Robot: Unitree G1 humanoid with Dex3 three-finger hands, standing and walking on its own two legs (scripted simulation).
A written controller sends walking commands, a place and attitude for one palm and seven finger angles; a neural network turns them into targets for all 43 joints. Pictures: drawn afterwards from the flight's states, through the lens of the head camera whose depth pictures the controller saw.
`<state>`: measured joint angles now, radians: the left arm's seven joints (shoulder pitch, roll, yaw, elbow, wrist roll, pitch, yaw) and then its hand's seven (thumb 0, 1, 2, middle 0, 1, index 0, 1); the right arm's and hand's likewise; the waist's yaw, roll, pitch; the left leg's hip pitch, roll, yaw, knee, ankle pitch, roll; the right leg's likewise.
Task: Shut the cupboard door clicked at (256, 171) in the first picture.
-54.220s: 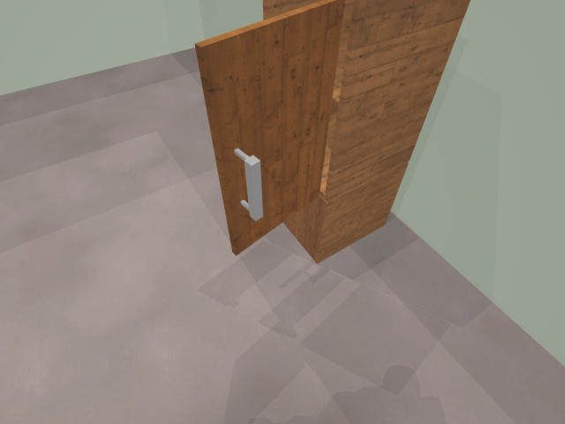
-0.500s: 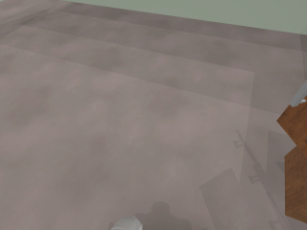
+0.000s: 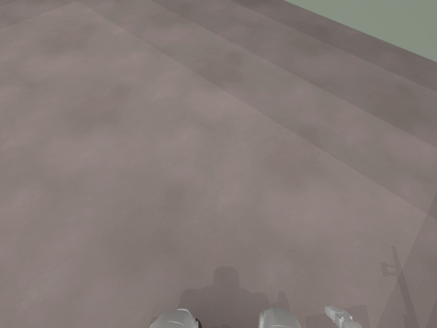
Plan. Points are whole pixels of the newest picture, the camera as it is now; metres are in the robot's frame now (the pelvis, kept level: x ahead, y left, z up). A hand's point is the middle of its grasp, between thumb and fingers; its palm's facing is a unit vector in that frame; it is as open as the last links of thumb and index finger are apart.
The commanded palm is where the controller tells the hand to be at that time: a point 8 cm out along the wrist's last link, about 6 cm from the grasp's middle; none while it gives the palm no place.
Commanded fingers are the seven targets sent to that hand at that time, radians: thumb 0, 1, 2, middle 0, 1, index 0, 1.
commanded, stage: walk to a spot facing it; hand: left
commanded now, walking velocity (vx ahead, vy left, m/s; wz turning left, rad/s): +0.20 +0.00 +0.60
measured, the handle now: out of the picture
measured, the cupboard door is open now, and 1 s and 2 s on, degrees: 37 37 37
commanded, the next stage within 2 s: turn to face it in 0.24 s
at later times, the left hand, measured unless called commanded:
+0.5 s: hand (154, 298) +0.18 +0.15 -0.14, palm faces +0.26 -0.94 -0.23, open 7.3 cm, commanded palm none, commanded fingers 0.00 0.90 0.90 -0.20 -0.30 -0.20 -0.30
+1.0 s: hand (146, 273) +0.23 +0.18 -0.15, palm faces +0.04 -0.96 -0.26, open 7.4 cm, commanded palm none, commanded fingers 0.00 0.90 0.90 -0.20 -0.30 -0.20 -0.30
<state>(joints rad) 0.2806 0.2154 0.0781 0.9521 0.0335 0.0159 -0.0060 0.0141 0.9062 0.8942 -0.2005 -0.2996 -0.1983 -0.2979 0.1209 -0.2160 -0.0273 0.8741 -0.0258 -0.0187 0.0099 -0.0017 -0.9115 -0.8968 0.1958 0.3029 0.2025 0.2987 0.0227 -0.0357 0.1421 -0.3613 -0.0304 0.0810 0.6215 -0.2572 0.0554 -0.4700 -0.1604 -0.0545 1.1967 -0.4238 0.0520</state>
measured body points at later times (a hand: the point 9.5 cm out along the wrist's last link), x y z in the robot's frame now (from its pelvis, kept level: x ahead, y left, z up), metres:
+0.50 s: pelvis +0.15 -0.05 +0.02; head +0.20 -0.05 +0.46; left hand +0.16 +0.20 -0.12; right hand +0.29 -0.28 -0.13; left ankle +0.12 +0.09 -0.68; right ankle +0.17 -0.16 -0.72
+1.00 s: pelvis +0.19 -0.03 +0.01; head +0.25 -0.03 +0.46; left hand +0.22 +0.23 -0.13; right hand +0.30 -0.29 -0.13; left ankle +0.17 +0.10 -0.68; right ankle +0.18 -0.14 -0.72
